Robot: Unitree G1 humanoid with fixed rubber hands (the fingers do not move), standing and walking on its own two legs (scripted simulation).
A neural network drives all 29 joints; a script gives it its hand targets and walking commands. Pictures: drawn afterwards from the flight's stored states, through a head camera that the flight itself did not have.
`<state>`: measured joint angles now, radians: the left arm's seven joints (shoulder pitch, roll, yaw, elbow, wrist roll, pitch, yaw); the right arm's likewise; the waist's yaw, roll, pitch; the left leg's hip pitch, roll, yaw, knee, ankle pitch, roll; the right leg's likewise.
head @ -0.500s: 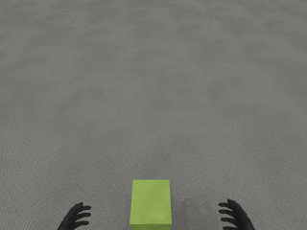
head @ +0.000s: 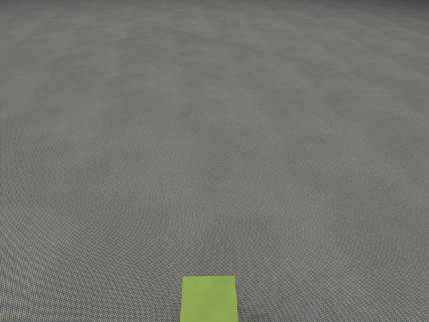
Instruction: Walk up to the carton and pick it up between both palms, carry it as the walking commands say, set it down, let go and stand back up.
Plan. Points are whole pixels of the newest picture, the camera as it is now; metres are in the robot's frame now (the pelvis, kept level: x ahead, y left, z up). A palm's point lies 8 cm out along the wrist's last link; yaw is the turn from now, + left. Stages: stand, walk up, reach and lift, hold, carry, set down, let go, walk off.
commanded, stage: stand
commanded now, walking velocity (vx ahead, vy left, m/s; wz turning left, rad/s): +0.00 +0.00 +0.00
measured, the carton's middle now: (208, 320) +0.37 +0.01 -0.63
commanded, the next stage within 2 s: none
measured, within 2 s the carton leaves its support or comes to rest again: neither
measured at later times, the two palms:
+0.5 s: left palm out of the picture +0.04 +0.28 -0.10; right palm out of the picture +0.05 -0.30 -0.10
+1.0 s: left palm out of the picture +0.03 +0.29 -0.10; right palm out of the picture +0.02 -0.30 -0.11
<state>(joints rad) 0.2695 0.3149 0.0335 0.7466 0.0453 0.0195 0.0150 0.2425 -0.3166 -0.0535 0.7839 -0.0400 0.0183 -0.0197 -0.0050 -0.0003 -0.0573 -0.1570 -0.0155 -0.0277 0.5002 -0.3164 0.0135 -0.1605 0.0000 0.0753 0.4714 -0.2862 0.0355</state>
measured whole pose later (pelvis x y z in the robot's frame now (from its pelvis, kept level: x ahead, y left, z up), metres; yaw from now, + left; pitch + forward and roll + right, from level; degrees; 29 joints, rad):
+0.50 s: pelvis -0.02 -0.01 +0.00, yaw +0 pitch -3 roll +0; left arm 0.27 0.33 0.01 0.91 0.03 -0.01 0.01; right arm 0.24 -0.34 -0.02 0.94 -0.03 -0.01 -0.01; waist 0.00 0.01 -0.04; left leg -0.14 -0.01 -0.03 0.43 -0.25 0.00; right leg -0.15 0.00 0.08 0.43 -0.23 0.03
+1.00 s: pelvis -0.04 -0.01 +0.01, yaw +0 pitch -4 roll +0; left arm 0.22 0.35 0.00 1.02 0.02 -0.01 0.00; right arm 0.20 -0.35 0.00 1.04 -0.02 -0.01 -0.01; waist 0.00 0.00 -0.01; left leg -0.12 -0.01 -0.02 0.39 -0.20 0.00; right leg -0.13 0.00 0.08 0.38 -0.18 0.03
